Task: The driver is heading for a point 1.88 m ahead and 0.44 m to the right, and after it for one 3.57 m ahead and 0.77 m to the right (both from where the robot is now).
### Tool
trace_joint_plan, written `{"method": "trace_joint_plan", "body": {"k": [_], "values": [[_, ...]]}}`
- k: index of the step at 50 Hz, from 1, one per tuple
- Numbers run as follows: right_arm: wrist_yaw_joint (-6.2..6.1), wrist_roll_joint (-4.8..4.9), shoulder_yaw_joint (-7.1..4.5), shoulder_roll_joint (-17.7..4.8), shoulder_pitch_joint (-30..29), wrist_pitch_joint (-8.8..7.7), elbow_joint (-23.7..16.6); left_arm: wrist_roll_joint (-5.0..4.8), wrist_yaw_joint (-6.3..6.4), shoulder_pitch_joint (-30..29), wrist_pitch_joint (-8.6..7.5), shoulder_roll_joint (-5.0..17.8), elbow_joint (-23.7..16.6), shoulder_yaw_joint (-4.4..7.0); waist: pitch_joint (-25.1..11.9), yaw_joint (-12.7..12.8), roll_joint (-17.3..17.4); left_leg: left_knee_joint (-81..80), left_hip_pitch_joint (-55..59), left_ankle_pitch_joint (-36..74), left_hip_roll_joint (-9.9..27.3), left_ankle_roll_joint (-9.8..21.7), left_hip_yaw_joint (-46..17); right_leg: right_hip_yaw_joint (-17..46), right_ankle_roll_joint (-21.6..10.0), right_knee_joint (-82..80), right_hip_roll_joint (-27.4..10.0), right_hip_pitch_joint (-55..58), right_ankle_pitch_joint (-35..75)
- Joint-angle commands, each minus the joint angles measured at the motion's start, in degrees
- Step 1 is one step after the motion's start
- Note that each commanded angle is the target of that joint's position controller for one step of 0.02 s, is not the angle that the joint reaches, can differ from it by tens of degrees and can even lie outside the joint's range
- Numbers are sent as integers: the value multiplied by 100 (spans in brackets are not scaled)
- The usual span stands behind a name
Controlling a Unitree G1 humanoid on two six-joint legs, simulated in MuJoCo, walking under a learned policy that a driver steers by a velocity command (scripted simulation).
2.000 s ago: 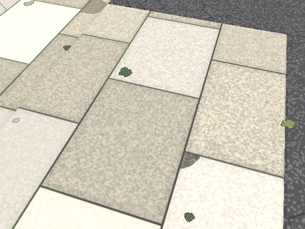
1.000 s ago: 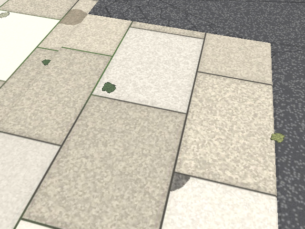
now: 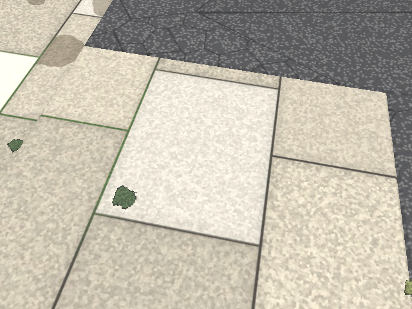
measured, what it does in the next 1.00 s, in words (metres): walks ahead, turning right: right foot, then left foot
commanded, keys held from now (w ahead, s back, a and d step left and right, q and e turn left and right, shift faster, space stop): e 0.46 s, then no key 0.54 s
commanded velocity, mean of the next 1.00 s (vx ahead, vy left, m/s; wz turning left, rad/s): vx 0.04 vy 0.00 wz -0.36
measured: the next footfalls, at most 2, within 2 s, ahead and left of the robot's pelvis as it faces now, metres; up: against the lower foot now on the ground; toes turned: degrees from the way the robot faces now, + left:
right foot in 0.26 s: +0.11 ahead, -0.15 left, +0.00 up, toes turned -17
left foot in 0.72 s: +0.19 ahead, +0.09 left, +0.00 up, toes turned -21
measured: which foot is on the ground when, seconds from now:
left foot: down 0.00-0.28, up 0.30-0.70, down 0.72-1.00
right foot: up 0.00-0.24, down 0.26-1.00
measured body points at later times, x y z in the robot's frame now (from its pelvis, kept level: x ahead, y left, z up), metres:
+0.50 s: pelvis +0.09 -0.04 +0.00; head +0.13 -0.08 +0.44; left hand +0.30 +0.20 -0.09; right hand +0.17 -0.36 -0.13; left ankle +0.13 +0.12 -0.67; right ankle +0.11 -0.13 -0.74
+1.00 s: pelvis +0.11 -0.01 -0.01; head +0.13 -0.01 +0.44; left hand +0.34 +0.19 -0.12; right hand +0.13 -0.30 -0.13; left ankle +0.15 +0.11 -0.74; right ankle +0.07 -0.14 -0.74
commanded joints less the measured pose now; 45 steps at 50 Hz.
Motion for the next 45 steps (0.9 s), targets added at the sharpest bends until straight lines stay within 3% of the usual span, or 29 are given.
{"method": "trace_joint_plan", "body": {"k": [1,5,10,12,13,14,15,16,17,18,19,22,26,31,33,35,36,37,38,39,40,42,44,45], "values": [[-151,12,-195,-856,-368,-20,-320,52,5,560,106,153,-327,77,-649,269,821,-862,179,3057,1574,971,-384,9,47,-625,-231,379,787],[-284,93,-243,-1017,-356,173,-292,69,-140,-38,122,160,-655,80,-686,59,739,-837,527,2511,1621,923,-65,-246,0,-1641,-199,566,1365],[-287,247,-336,-1214,-267,409,-278,64,-312,-463,222,331,-1088,171,-550,-31,783,-242,1119,2078,1948,735,-172,-461,-242,-2325,-56,515,580],[-307,329,-354,-1205,-349,477,-306,55,-356,-286,212,342,-1132,208,-610,142,730,371,1190,2151,1863,446,-49,-656,-440,-3108,135,961,903],[-297,317,-345,-1102,-97,495,-224,95,-313,-2,185,540,-1087,296,-794,239,433,1095,1006,2084,1556,139,162,-566,-626,-3657,278,1645,1736],[-265,146,-303,-939,30,475,-310,128,-186,411,163,1218,-1073,506,-1112,280,-646,2578,32,895,993,-335,489,634,-1020,-3846,-464,2756,4282],[-207,-39,-187,-616,-52,439,-607,235,-123,447,155,1724,-1171,567,-1420,71,-1740,4307,-1935,-3114,-19,-791,216,2658,-2282,-3807,-1766,3910,5805],[-144,42,-224,-784,-429,411,-609,248,-185,561,72,1302,-1212,439,-1956,388,-772,5009,-2166,-3327,-38,-695,-980,2758,-2441,-3972,-1789,3898,5178],[-130,223,-249,-862,-631,415,-679,216,-198,253,-7,1195,-1275,400,-1631,298,-467,5109,-2384,-2859,63,-577,-1128,2225,-2182,-4071,-1535,3636,4673],[-184,235,-259,-836,-582,437,-597,115,-166,-95,-33,1074,-1323,377,-1349,128,-132,4860,-2433,-2366,193,-542,-1187,1846,-1838,-4119,-1230,3308,3966],[-245,157,-301,-950,-587,470,-570,39,-127,-355,-5,911,-1382,322,-1158,34,-79,4567,-2368,-2028,265,-558,-1223,1686,-1652,-4220,-1092,2964,3483],[-279,149,-316,-872,-410,514,-555,125,-44,-487,51,913,-1468,301,-1155,-141,-360,4076,-1783,-1514,92,-623,-1179,1468,-1568,-4359,-771,2402,3181],[-291,174,-244,-706,-421,530,-522,122,39,-419,81,941,-1474,292,-1215,-26,-444,3065,-1485,-1247,69,-764,-1193,1455,-1528,-4344,-722,2394,2636],[-217,211,-233,-780,-423,515,-521,208,8,-487,141,874,-1436,201,-1003,111,-653,2252,-802,-1270,79,-729,-1079,1647,-1475,-4387,-691,1987,1696],[-167,215,-225,-779,-337,465,-508,199,-3,-508,162,823,-1408,147,-938,91,-642,1723,-564,-1241,58,-639,-1019,1776,-1413,-4254,-695,2030,1701],[-91,181,-194,-676,-8,399,-388,144,10,-595,195,701,-1381,65,-898,-146,-521,401,161,-365,-7,-457,-857,1678,-1158,-3990,-491,1862,1712],[-67,97,-207,-821,104,378,-365,144,17,-389,186,608,-1319,28,-900,-124,-293,44,615,164,263,-304,-1111,1548,-882,-3795,-279,1624,1432],[-80,-20,-268,-1238,219,374,-405,234,11,-183,157,389,-1332,-37,-1002,76,692,-152,1016,1028,1248,46,-2089,993,-522,-2886,291,1189,548],[-75,-54,-251,-1294,-79,382,-366,201,-10,-285,123,397,-1495,-6,-670,305,1636,-344,315,1073,1870,810,-2815,387,-282,-2791,741,965,-511],[-81,-64,-168,-964,-461,340,-544,236,-8,-477,102,677,-1430,52,-603,169,1465,-496,-14,795,1871,999,-2834,375,-137,-2377,537,1324,-661],[-103,-28,-154,-916,-547,311,-551,194,-10,-577,105,735,-1410,101,-587,137,1363,-438,78,669,1649,860,-2615,310,-111,-2287,532,1336,-442],[-130,112,-157,-998,-567,270,-505,227,-1,-600,165,518,-1322,70,-544,102,1277,-252,252,868,1385,617,-2267,246,-14,-2570,402,1469,-76],[-128,160,-106,-886,-443,295,-391,203,-32,-485,179,258,-1206,0,-578,169,1123,-3,252,1141,1050,364,-1848,117,-19,-3435,387,2031,674],[-108,152,-95,-850,-260,298,-332,208,-38,-511,186,290,-1175,4,-633,95,1045,82,276,986,909,213,-1732,164,-45,-3660,353,2290,1269]]}}
Keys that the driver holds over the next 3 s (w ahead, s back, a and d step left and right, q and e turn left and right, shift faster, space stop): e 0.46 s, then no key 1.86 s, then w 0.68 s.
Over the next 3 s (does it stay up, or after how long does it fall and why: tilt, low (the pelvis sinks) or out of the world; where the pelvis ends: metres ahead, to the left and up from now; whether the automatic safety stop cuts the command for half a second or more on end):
stays up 0.33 -0.09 -0.02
